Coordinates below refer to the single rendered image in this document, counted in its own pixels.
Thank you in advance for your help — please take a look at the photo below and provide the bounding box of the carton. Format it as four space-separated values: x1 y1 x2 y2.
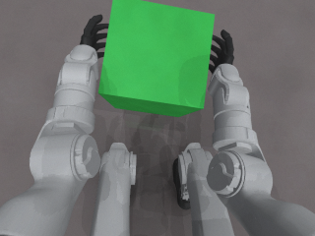
98 0 215 117

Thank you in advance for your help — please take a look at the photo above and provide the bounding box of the robot right upper arm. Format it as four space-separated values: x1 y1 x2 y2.
206 149 315 236

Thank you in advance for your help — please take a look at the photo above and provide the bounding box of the robot left thigh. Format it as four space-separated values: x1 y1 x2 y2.
90 148 137 236

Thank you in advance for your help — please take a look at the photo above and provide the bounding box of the robot left hand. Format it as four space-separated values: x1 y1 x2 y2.
80 14 109 59

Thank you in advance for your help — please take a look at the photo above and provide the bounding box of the robot left shin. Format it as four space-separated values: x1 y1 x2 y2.
99 143 129 174

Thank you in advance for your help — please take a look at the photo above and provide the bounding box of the robot left forearm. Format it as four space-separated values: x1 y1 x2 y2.
30 44 99 172

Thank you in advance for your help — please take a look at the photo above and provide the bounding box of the robot right forearm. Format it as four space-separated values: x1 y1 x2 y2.
208 63 268 165

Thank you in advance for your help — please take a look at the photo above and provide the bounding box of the robot right hand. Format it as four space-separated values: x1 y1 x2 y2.
209 29 234 73

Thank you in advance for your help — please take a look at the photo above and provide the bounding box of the robot left upper arm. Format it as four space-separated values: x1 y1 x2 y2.
0 132 101 236

